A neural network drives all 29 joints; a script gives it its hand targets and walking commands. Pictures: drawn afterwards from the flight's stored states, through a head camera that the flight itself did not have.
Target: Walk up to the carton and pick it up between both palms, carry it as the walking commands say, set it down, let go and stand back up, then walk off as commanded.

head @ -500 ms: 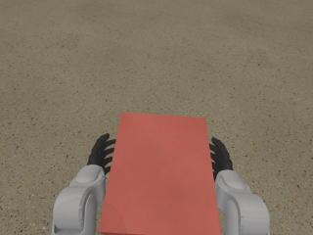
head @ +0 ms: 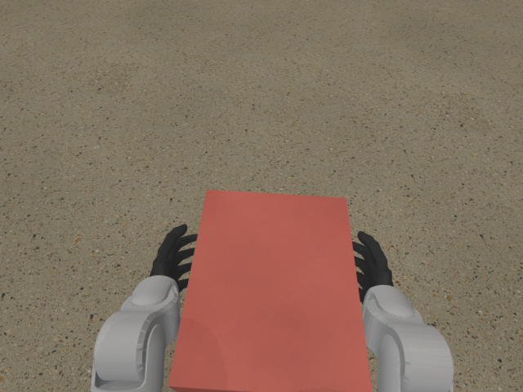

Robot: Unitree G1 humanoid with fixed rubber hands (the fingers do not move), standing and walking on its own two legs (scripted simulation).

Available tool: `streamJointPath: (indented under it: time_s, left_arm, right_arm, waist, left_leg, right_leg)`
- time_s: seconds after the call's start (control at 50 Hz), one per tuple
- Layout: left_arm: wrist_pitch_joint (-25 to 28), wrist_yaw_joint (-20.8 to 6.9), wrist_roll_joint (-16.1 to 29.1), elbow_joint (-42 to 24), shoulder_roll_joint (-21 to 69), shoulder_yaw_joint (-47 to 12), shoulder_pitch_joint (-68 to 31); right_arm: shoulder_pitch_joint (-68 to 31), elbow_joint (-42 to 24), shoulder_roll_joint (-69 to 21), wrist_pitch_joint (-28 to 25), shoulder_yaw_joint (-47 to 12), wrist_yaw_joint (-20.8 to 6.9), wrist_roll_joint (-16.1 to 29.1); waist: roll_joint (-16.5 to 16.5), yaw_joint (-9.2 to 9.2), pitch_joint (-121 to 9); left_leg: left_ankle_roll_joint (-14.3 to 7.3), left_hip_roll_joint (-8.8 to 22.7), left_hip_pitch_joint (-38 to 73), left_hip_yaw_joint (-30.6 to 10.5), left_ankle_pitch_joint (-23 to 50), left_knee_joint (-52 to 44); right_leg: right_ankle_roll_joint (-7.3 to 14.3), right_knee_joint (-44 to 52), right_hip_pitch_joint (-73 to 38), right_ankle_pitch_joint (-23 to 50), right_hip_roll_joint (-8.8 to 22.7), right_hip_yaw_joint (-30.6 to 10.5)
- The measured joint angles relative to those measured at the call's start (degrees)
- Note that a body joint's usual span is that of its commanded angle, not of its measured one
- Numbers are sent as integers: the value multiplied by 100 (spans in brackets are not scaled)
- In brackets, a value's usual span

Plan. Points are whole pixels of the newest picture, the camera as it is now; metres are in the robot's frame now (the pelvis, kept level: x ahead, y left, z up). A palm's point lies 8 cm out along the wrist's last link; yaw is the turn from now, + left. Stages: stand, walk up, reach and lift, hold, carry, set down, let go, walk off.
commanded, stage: carry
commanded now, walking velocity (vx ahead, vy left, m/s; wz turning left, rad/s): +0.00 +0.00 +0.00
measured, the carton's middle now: (267, 313) +0.23 +0.00 +0.00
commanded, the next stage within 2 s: none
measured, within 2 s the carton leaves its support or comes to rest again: neither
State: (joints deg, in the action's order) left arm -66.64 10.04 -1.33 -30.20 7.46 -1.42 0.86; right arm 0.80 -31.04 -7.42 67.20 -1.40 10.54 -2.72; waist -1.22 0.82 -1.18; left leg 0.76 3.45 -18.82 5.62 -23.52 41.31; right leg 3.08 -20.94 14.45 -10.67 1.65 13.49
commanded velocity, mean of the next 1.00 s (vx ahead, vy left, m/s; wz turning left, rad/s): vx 0.00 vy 0.00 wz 0.00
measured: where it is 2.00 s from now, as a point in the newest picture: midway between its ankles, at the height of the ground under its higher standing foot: outside the picture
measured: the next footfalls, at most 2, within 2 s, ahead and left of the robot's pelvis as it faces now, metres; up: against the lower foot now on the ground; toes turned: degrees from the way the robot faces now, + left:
left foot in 0.08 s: +0.10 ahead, +0.12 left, +0.00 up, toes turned +9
left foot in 0.54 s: +0.20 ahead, +0.11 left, +0.00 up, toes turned -17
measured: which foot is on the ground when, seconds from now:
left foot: up 0.00-0.06, down 0.08-0.40, up 0.42-0.52, down 0.54-1.00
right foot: down 0.00-0.58, up 0.60-0.64, down 0.66-1.00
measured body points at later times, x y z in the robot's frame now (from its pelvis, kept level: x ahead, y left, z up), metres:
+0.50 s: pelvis +0.16 +0.01 +0.00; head +0.18 +0.01 +0.45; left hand +0.42 +0.12 +0.08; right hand +0.40 -0.16 +0.08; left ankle +0.12 +0.11 -0.72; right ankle +0.07 -0.07 -0.74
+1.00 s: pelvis +0.19 +0.01 -0.01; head +0.19 +0.01 +0.44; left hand +0.47 +0.13 +0.04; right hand +0.46 -0.14 +0.04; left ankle +0.16 +0.11 -0.74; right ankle +0.12 -0.09 -0.74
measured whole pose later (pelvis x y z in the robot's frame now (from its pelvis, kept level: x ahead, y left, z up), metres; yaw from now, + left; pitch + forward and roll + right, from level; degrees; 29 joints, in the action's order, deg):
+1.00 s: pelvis +0.19 +0.01 -0.01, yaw -3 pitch +4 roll +0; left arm -54.1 7.8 -5.4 -8.6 7.4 1.4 -5.8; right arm -5.7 -8.8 -7.4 53.6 2.4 7.6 -6.1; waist 0.4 0.4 -4.9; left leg -1.0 3.0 -15.8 10.0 -18.8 31.2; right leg -0.3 -30.1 12.6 -20.7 4.3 11.9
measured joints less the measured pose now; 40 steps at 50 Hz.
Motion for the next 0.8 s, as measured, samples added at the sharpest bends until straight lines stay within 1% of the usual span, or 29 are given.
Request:
streamJointPath:
  time_s: [0.02,0.06,0.08,0.1,0.14,0.18,0.22,0.26,0.3,0.34,0.36,0.38,0.4,0.42,0.44,0.46,0.48,0.5,0.54,0.56,0.6,0.62,0.64,0.66,0.68,0.72,0.74,0.76,0.8]
  left_arm:
    - [12,2,2,-47,0,-1,8]
    - [37,9,11,-126,-1,-15,25]
    - [41,10,12,-140,-4,-25,37]
    - [29,11,12,-118,-4,-13,50]
    - [-52,13,0,-86,-2,7,56]
    - [-99,14,-15,-51,-2,18,33]
    - [-118,15,-16,-11,-2,17,7]
    - [-124,15,-11,31,-2,26,7]
    - [-132,15,-10,48,-2,48,17]
    - [-146,14,-3,-4,-3,89,25]
    - [-148,14,4,-34,-3,102,17]
    - [-151,14,8,-57,-3,98,-5]
    - [-137,13,5,-41,-2,61,-20]
    - [-111,12,-3,2,-2,13,-38]
    - [-83,12,-10,56,-4,-27,-60]
    - [-61,12,-15,100,-5,-52,-75]
    - [-50,12,-19,116,-4,-60,-77]
    - [-47,12,-22,96,-3,-56,-64]
    - [-45,15,-24,-7,-4,-34,-17]
    - [-41,15,-24,-32,-4,-4,4]
    - [-67,14,-26,4,-4,71,-4]
    - [-85,13,-29,36,-5,92,-16]
    - [-98,13,-28,65,-6,97,-28]
    - [-75,-2,-44,149,-8,97,-58]
    - [51,-60,-118,451,-9,97,-121]
    - [400,-154,-256,1317,-13,145,-312]
    - [529,-164,-269,1594,-13,175,-392]
    - [640,-163,-268,1751,-11,191,-449]
    - [786,-139,-229,1717,-11,190,-469]
  right_arm:
    - [10,-32,1,-29,-14,0,2]
    - [26,-106,0,-61,-25,-1,7]
    - [44,-126,-2,-64,-27,-2,6]
    - [71,-81,-2,-82,-42,-2,6]
    - [82,-2,-1,-50,-51,-1,12]
    - [46,54,-1,-11,-36,0,20]
    - [14,68,0,34,-12,0,15]
    - [-3,100,0,66,-8,1,6]
    - [-28,146,0,85,-14,5,11]
    - [-55,157,0,82,-48,19,25]
    - [-63,139,0,74,-60,25,26]
    - [-58,101,1,68,-58,27,24]
    - [-28,58,2,59,-29,28,28]
    - [-3,23,1,55,17,27,35]
    - [9,4,1,55,62,27,42]
    - [9,1,1,58,95,27,49]
    - [-2,3,1,67,108,27,52]
    - [-18,-2,2,78,102,28,54]
    - [-55,-31,2,92,61,26,53]
    - [-54,11,0,58,25,22,49]
    - [-47,170,0,-36,-27,18,48]
    - [-46,232,0,-59,-34,17,48]
    - [-41,258,-2,-61,-31,16,44]
    - [-46,317,-2,-85,-19,0,15]
    - [-83,572,4,-198,22,-66,-71]
    - [-262,1340,13,-476,171,-159,-200]
    - [-341,1581,14,-576,237,-171,-216]
    - [-393,1714,12,-668,277,-166,-222]
    - [-412,1672,10,-807,301,-161,-193]
  waist:
    - [14,20,26]
    - [3,31,60]
    - [-11,33,49]
    - [67,39,8]
    - [222,30,-143]
    - [271,0,-273]
    - [246,-29,-341]
    - [249,-56,-392]
    - [212,-102,-402]
    - [152,-122,-372]
    - [143,-117,-336]
    - [166,-116,-299]
    - [166,-131,-299]
    - [165,-128,-317]
    - [182,-115,-324]
    - [205,-111,-311]
    - [223,-112,-281]
    - [231,-112,-240]
    - [211,-86,-168]
    - [238,-71,-187]
    - [303,-87,-261]
    - [304,-95,-282]
    - [288,-96,-285]
    - [283,-90,-288]
    - [244,-95,-323]
    - [122,-95,-424]
    - [96,-95,-444]
    - [94,-94,-441]
    - [126,-87,-390]
  left_leg:
    - [-8,-5,-31,42,207,-408]
    - [-17,28,44,189,1050,-1324]
    - [-34,70,129,264,1392,-1584]
    - [-74,50,231,331,1345,-1575]
    - [-129,-29,377,436,1022,-1531]
    - [-129,-55,450,516,840,-1472]
    - [-103,-25,541,598,1306,-1439]
    - [-95,-54,709,680,1052,-1494]
    - [-117,-62,826,697,948,-1537]
    - [-175,-33,898,644,970,-1536]
    - [-184,-20,920,626,985,-1487]
    - [-162,-21,910,623,983,-1355]
    - [-121,-4,826,594,959,-1111]
    - [-71,11,678,566,903,-788]
    - [-57,-19,516,506,529,-521]
    - [-65,-72,365,433,176,-396]
    - [-86,-116,259,384,54,-466]
    - [-103,-135,216,383,272,-737]
    - [-151,-100,302,475,1373,-1443]
    - [-188,-98,370,521,1330,-1465]
    - [-228,-141,407,554,861,-1378]
    - [-235,-151,417,550,717,-1360]
    - [-234,-152,424,541,636,-1338]
    - [-220,-157,427,539,584,-1291]
    - [-195,-143,421,510,530,-1219]
    - [-160,-70,416,442,455,-1123]
    - [-148,-52,413,416,428,-1104]
    - [-143,-47,402,400,413,-1090]
    - [-153,-50,352,399,431,-1047]
  right_leg:
    - [-14,18,-82,-55,-6,-10]
    - [-71,-87,-231,-256,-36,-25]
    - [-105,-182,-309,-394,-62,-33]
    - [-145,-268,-377,-531,-23,-79]
    - [-268,-345,-469,-486,89,-143]
    - [-361,-426,-521,-707,145,-172]
    - [-442,-560,-544,-766,177,-157]
    - [-490,-854,-472,-684,268,-110]
    - [-533,-1241,-329,-479,345,-62]
    - [-592,-1268,-207,-707,265,-102]
    - [-589,-1001,-203,-610,210,-93]
    - [-569,-605,-271,-165,195,-45]
    - [-486,-402,-405,-125,188,15]
    - [-396,-300,-494,-270,179,35]
    - [-322,-271,-534,-425,186,23]
    - [-267,-270,-559,-523,199,9]
    - [-232,-288,-580,-566,210,-3]
    - [-229,-341,-593,-582,219,-4]
    - [-297,-701,-544,-698,232,6]
    - [-349,-1019,-438,-820,277,-30]
    - [-439,-1561,-180,-1180,329,-239]
    - [-465,-1618,-79,-1375,306,-356]
    - [-476,-1456,-36,-1330,285,-420]
    - [-484,-1081,-65,-950,296,-431]
    - [-451,-883,-154,-827,290,-385]
    - [-363,-793,-259,-910,219,-299]
    - [-342,-805,-267,-956,203,-272]
    - [-333,-840,-252,-987,203,-252]
    - [-347,-941,-184,-1000,231,-224]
